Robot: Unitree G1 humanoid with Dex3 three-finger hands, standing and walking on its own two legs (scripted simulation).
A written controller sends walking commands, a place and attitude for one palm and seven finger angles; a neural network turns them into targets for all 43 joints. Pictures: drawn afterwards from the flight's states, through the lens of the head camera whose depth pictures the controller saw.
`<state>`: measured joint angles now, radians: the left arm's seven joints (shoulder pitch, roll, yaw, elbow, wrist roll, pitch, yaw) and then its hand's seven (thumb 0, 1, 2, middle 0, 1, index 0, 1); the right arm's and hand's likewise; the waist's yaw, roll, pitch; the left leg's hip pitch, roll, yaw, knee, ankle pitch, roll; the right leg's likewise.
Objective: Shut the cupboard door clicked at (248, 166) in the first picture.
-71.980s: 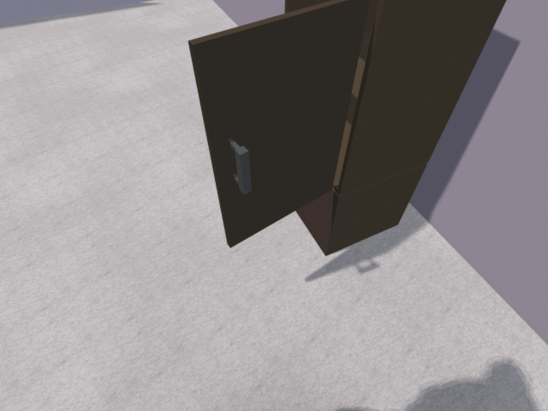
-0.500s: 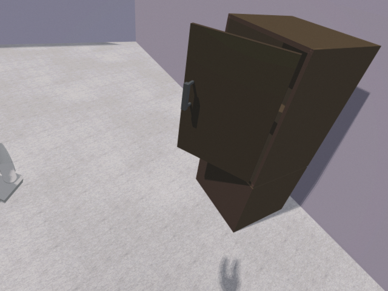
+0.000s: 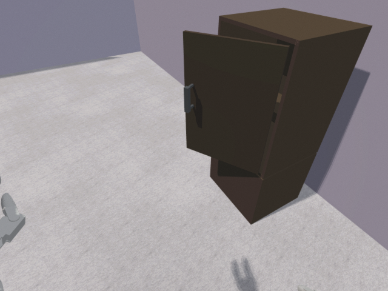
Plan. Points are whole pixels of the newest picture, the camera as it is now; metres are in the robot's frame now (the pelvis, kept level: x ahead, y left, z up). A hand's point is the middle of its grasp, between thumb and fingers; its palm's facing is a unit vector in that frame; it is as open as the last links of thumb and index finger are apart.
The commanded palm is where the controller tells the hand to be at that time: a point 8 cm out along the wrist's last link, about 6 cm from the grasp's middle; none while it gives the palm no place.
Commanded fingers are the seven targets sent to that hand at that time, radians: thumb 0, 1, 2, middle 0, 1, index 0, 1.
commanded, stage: let the arm hang, fingers relaxed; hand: left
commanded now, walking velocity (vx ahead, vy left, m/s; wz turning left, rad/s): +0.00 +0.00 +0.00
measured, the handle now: (189, 98) +0.93 +0.10 -0.02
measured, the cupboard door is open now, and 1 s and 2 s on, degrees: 30 30 30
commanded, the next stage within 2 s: look to check the result in 1.12 s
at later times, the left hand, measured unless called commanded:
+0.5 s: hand out of the picture -0.02 +0.25 -0.17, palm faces +0.07 -0.97 -0.22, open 7.1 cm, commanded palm none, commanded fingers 0.00 0.90 0.90 -0.20 -0.30 -0.20 -0.30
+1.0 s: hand out of the picture -0.06 +0.23 -0.18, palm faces +0.04 -0.99 -0.15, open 7.4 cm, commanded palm none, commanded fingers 0.00 0.90 0.90 -0.20 -0.30 -0.20 -0.30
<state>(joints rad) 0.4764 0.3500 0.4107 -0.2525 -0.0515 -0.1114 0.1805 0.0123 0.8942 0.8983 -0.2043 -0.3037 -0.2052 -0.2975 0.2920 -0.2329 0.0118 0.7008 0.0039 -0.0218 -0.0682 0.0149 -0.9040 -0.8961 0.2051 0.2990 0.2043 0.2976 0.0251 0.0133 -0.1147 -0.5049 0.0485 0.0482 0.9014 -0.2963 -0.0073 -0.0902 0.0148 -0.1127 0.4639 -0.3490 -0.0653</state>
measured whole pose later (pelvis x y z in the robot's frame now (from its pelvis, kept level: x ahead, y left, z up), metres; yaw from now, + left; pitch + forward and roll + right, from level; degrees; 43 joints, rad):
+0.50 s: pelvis -0.01 +0.05 +0.00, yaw +3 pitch -2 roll -2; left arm 0.34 0.22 0.02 0.98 0.02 0.04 0.01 -0.03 0.95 0.90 -0.20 -0.30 -0.20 -0.30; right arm 0.26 -0.18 0.00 0.98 -0.02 0.04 -0.01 0.00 -0.93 -0.90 0.20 0.30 0.20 0.30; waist -0.01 0.01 0.04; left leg -0.31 0.06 0.11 0.51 -0.16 0.03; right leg -0.08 -0.03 -0.15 0.45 -0.33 0.00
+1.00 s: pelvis -0.02 +0.08 +0.00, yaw +1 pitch -2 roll +0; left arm 0.37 0.13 0.00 1.14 0.02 0.01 0.03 0.00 0.91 0.90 -0.20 -0.30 -0.20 -0.30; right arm 0.32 -0.12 -0.02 1.14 -0.02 0.02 -0.02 0.01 -0.91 -0.90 0.20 0.30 0.20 0.30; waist -0.01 -0.01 0.01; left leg -0.26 0.01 0.18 0.37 -0.09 0.07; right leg -0.09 -0.08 -0.10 0.42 -0.29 0.03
